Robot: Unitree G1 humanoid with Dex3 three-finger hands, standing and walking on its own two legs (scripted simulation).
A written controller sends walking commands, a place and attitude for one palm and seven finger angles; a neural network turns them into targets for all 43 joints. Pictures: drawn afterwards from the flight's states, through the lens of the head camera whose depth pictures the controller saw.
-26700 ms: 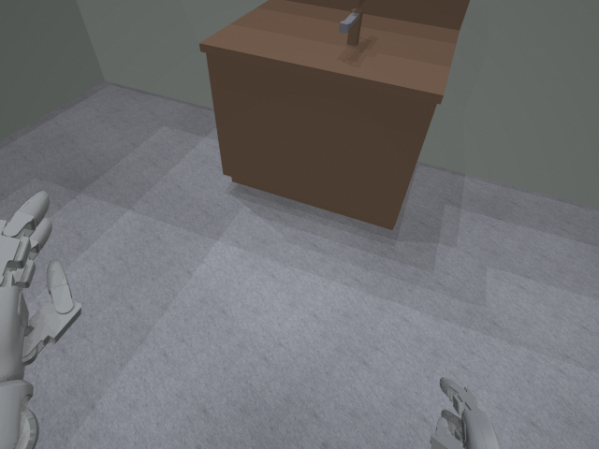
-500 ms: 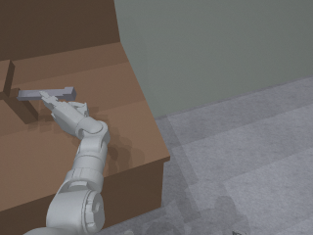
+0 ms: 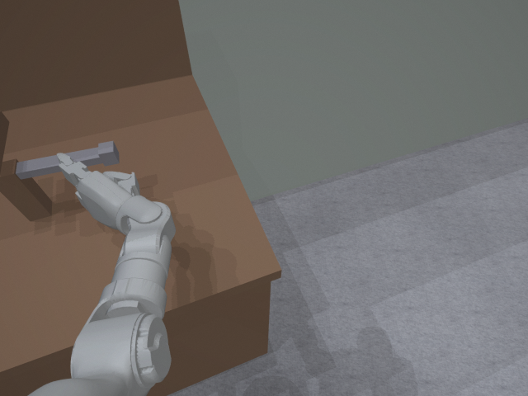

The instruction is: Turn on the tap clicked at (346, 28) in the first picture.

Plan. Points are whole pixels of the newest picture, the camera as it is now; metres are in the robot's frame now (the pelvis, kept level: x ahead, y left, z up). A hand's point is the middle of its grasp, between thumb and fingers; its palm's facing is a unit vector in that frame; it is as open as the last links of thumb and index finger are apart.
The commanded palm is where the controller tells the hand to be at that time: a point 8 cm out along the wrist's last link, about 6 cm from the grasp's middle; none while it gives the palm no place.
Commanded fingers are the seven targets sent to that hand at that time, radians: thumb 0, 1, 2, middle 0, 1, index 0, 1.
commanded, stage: lift the hand up off the lever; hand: left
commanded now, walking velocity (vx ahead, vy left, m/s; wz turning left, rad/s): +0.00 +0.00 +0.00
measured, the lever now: (108, 153) +0.50 +0.25 +0.09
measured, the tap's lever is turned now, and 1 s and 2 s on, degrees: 86 86 86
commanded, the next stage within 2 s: none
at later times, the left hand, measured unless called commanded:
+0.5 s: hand (123, 178) +0.43 +0.21 +0.10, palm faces +0.81 -0.57 -0.10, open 7.8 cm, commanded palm +0.37 +0.22 +0.11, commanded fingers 0.00 0.90 0.90 -0.15 -0.15 -0.15 -0.15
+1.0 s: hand (130, 175) +0.42 +0.19 +0.12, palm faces +0.80 -0.60 -0.10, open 7.8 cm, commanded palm +0.36 +0.21 +0.13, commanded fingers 0.00 0.90 0.90 -0.15 -0.15 -0.15 -0.15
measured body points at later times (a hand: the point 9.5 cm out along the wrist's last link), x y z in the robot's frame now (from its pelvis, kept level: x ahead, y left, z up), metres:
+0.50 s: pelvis +0.00 +0.01 +0.01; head +0.02 +0.01 +0.46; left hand +0.38 +0.23 +0.11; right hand +0.10 -0.23 -0.12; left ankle +0.03 +0.14 -0.70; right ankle -0.04 -0.06 -0.70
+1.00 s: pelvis -0.01 +0.01 +0.01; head +0.00 +0.00 +0.46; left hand +0.37 +0.22 +0.13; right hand +0.10 -0.23 -0.12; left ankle +0.03 +0.14 -0.70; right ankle -0.04 -0.06 -0.70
